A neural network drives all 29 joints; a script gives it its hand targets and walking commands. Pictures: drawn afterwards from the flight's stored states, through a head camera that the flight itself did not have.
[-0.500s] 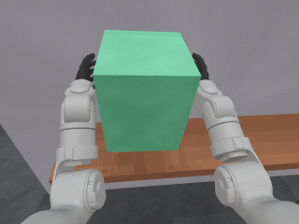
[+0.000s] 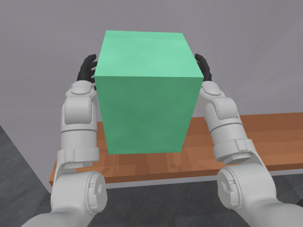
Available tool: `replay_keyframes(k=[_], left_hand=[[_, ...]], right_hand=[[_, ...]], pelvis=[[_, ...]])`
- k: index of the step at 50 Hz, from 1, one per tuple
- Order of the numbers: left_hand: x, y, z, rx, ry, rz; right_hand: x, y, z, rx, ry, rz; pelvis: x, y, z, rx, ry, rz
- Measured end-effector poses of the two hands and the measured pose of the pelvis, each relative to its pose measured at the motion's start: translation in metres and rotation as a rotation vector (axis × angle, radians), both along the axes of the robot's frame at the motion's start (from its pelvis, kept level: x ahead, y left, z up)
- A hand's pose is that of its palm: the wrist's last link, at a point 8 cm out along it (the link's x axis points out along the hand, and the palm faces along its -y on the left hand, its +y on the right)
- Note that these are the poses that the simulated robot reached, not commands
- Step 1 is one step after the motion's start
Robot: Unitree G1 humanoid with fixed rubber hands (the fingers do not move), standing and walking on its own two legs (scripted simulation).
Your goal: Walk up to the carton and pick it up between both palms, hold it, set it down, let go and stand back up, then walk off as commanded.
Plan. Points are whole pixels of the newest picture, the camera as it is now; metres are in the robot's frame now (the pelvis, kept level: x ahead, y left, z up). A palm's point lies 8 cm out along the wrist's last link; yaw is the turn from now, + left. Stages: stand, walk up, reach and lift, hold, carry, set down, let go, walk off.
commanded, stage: hold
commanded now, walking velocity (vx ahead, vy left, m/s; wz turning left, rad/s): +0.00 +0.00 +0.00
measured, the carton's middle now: (145, 94) +0.39 +0.01 +0.19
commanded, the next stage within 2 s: none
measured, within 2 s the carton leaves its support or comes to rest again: neither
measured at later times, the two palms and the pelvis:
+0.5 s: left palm (85, 87) +0.37 +0.16 +0.24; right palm (203, 86) +0.37 -0.13 +0.23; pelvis -0.01 +0.00 +0.00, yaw +0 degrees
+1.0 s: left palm (83, 83) +0.37 +0.16 +0.25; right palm (203, 82) +0.37 -0.13 +0.24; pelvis +0.00 +0.00 +0.00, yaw +0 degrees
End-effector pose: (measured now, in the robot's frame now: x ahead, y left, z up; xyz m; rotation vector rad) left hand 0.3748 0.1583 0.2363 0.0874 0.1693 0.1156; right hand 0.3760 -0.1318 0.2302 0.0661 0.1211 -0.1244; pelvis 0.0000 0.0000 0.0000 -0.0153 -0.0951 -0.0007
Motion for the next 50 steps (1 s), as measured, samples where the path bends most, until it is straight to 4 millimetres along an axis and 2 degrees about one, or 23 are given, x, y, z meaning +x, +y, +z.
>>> replay_keyframes(k=[11, 17, 25, 35, 50], left_hand=[[-0.011, 0.002, 0.017, -0.004, -0.052, 0.005], [-0.014, 0.001, 0.012, -0.003, -0.032, 0.002], [-0.008, 0.0, -0.001, 0.0, 0.005, -0.001], [-0.003, 0.001, 0.005, 0.001, -0.019, 0.001], [-0.008, 0.001, 0.01, -0.001, -0.026, 0.002]], right_hand=[[-0.01, 0.002, 0.019, -0.007, -0.052, 0.005], [-0.013, 0.001, 0.013, -0.007, -0.033, 0.004], [-0.007, 0.0, 0.0, -0.006, 0.003, 0.001], [-0.002, 0.001, 0.007, -0.006, -0.022, 0.001], [-0.007, 0.001, 0.011, -0.008, -0.03, 0.002]], pelvis=[[-0.001, 0.0, 0.0, 0.0, -0.003, 0.0], [-0.006, 0.0, 0.0, 0.0, -0.009, 0.0], [-0.005, 0.0, 0.0, 0.0, -0.008, 0.0], [0.001, 0.0, 0.0, 0.0, 0.001, 0.0], [-0.001, 0.0, 0.0, 0.0, -0.002, 0.0]])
